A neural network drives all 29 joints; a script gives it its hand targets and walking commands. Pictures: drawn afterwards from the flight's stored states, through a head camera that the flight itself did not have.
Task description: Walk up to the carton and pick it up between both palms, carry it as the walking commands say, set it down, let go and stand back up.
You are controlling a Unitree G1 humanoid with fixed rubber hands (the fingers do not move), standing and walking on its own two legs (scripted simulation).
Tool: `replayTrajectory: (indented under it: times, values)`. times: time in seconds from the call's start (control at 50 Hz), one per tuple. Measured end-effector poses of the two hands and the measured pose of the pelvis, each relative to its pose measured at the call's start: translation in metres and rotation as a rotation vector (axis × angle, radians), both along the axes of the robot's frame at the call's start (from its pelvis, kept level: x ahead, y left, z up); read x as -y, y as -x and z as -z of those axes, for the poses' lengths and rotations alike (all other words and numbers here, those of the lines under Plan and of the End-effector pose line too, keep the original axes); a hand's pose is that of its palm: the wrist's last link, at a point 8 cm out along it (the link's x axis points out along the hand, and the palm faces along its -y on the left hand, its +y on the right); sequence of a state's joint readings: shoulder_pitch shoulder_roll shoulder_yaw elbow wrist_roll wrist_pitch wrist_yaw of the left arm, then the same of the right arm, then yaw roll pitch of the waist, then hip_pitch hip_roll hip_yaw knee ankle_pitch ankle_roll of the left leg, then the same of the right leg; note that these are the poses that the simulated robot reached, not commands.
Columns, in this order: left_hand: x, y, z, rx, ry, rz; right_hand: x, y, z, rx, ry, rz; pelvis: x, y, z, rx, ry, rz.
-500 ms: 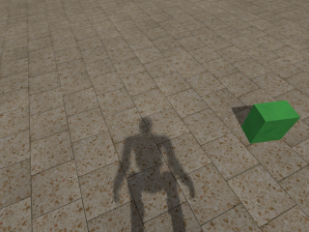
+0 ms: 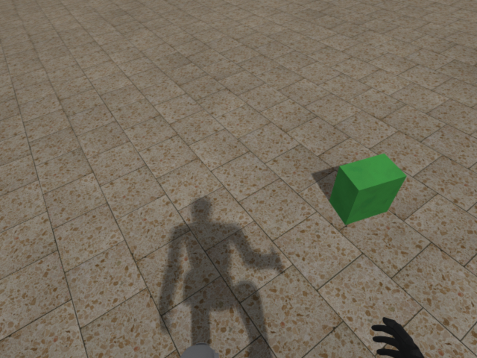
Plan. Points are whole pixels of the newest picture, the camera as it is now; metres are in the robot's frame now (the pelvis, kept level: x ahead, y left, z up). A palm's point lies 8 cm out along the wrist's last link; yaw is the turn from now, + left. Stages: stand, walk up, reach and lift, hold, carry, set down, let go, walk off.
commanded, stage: walk up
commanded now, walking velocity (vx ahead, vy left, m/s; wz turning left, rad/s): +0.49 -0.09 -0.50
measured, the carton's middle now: (364, 189) +1.01 -0.48 -0.65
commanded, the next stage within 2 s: none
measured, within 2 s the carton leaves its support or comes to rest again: neither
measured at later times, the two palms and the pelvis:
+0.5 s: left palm (175, 238) +0.40 +0.22 -0.12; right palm out of the picture +0.05 -0.25 -0.10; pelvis +0.20 +0.00 +0.00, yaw -13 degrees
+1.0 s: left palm (221, 252) +0.36 +0.10 -0.11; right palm (454, 219) +0.47 -0.43 -0.11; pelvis +0.38 -0.15 +0.00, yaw -20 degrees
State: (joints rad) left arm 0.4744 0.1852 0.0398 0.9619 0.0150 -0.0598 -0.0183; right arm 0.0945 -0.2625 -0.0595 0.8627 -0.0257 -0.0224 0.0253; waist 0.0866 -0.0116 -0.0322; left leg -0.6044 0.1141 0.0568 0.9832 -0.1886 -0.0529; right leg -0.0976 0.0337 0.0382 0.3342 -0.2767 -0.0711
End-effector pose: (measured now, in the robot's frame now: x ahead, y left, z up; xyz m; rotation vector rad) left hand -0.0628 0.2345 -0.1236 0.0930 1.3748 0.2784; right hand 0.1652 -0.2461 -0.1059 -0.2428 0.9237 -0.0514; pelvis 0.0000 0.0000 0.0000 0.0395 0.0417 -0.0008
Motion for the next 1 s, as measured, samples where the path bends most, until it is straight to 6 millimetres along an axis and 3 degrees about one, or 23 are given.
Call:
replayTrajectory:
  times: [0.06,0.12,0.18,0.22,0.24,0.28,0.34,0.38,0.44,0.48,0.52,0.58,0.66,0.72,0.8,0.88,0.94,1.0]
  values:
    - [-0.003,0.009,-0.005,-0.088,0.0,-0.017,-0.015,-0.045,-0.005,0.05,-0.02,-0.014,-0.007,-0.024,0.0,0.002,0.0,0.027]
    - [-0.01,0.005,-0.008,-0.166,0.001,-0.02,-0.036,-0.089,-0.006,0.091,-0.047,-0.028,-0.016,-0.051,0.004,-0.001,0.004,0.053]
    - [-0.024,-0.015,-0.002,-0.226,0.013,-0.007,-0.056,-0.128,-0.003,0.116,-0.063,-0.021,-0.027,-0.081,0.012,-0.01,0.011,0.075]
    - [-0.037,-0.043,0.011,-0.238,0.031,0.022,-0.057,-0.14,0.006,0.125,-0.034,0.023,-0.036,-0.104,0.023,-0.015,0.043,0.105]
    - [-0.043,-0.065,0.019,-0.225,0.036,0.054,-0.051,-0.135,0.011,0.113,-0.01,0.063,-0.039,-0.112,0.027,-0.014,0.053,0.117]
    - [-0.056,-0.127,0.028,-0.145,0.032,0.13,-0.034,-0.103,0.015,0.026,0.043,0.162,-0.04,-0.127,0.024,0.004,0.063,0.165]
    - [-0.062,-0.238,0.03,0.013,0.035,0.268,-0.002,-0.029,0.008,-0.146,0.125,0.324,-0.036,-0.151,0.013,0.025,0.077,0.217]
    - [-0.054,-0.308,0.024,0.109,0.046,0.36,0.011,0.02,-0.001,-0.254,0.16,0.421,-0.03,-0.165,0.007,0.036,0.083,0.227]
    - [-0.026,-0.398,0.011,0.247,0.067,0.458,0.013,0.08,-0.009,-0.406,0.162,0.518,-0.019,-0.184,0.002,0.037,0.089,0.225]
    - [0.0,-0.444,0.002,0.325,0.088,0.498,0.006,0.107,-0.01,-0.497,0.133,0.557,-0.008,-0.197,0.001,0.03,0.086,0.223]
    - [0.031,-0.478,-0.004,0.379,0.118,0.528,-0.001,0.12,-0.007,-0.566,0.092,0.582,0.004,-0.209,0.001,0.022,0.08,0.222]
    - [0.079,-0.514,-0.007,0.41,0.159,0.571,0.001,0.113,0.003,-0.602,0.036,0.607,0.026,-0.229,0.005,0.01,0.061,0.23]
    - [0.133,-0.55,0.001,0.41,0.149,0.614,0.041,0.068,0.03,-0.557,-0.003,0.611,0.066,-0.261,0.02,-0.012,0.03,0.246]
    - [0.151,-0.556,0.011,0.385,0.094,0.587,0.089,0.012,0.052,-0.496,-0.011,0.557,0.095,-0.28,0.03,-0.019,0.043,0.26]
    - [0.133,-0.514,0.006,0.253,-0.002,0.458,0.144,-0.1,0.039,-0.31,-0.003,0.423,0.121,-0.307,0.014,-0.01,0.008,0.253]
    - [0.118,-0.457,-0.005,0.064,-0.062,0.367,0.18,-0.206,0.018,-0.124,0.003,0.347,0.139,-0.335,0.002,0.002,-0.01,0.289]
    - [0.122,-0.429,-0.012,-0.053,-0.064,0.328,0.191,-0.266,0.006,-0.026,-0.013,0.332,0.147,-0.357,-0.003,0.011,-0.011,0.325]
    - [0.133,-0.423,-0.016,-0.118,-0.049,0.31,0.187,-0.304,0.003,0.012,-0.049,0.328,0.152,-0.378,-0.005,0.017,-0.009,0.348]
